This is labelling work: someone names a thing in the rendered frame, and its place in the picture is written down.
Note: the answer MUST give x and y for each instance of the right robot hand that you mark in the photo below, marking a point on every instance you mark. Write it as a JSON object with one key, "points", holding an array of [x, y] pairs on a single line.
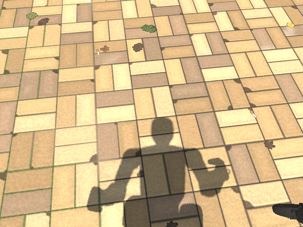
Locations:
{"points": [[289, 210]]}

